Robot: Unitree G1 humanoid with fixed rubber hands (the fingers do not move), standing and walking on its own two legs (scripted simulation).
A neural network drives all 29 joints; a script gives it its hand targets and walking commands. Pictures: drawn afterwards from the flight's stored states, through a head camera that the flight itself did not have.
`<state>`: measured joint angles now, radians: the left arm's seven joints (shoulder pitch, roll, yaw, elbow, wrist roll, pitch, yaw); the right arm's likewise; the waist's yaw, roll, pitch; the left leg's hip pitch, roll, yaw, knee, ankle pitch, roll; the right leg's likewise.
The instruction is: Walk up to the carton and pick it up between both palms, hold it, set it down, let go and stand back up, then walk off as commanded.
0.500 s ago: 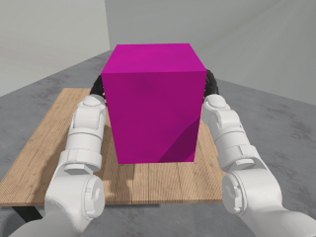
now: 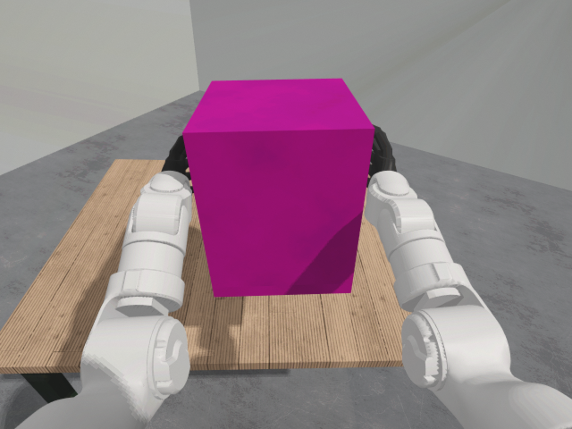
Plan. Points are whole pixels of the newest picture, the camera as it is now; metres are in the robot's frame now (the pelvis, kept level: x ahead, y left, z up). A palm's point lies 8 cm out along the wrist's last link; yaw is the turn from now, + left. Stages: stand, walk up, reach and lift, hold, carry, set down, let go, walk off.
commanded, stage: hold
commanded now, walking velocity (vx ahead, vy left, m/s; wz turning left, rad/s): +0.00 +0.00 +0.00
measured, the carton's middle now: (279, 184) +0.41 -0.01 +0.19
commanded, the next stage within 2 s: set down in 0.58 s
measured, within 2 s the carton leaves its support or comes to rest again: neither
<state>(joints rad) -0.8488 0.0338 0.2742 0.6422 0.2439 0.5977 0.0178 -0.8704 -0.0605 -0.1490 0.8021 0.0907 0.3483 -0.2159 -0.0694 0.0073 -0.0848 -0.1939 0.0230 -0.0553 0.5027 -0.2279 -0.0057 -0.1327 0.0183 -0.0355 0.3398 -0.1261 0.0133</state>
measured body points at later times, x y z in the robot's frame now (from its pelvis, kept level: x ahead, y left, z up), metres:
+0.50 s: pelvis +0.00 +0.00 +0.00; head -0.07 +0.02 +0.44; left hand +0.41 +0.13 +0.20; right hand +0.39 -0.16 +0.21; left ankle +0.03 +0.11 -0.74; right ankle +0.04 -0.13 -0.74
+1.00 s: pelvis +0.02 +0.00 +0.01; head -0.03 +0.01 +0.45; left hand +0.44 +0.14 +0.20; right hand +0.42 -0.16 +0.20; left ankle +0.03 +0.11 -0.74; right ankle +0.04 -0.13 -0.74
